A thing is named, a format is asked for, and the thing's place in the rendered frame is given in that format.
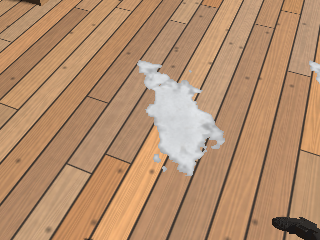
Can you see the robot right hand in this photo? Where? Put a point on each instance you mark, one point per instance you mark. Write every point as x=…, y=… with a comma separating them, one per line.
x=302, y=227

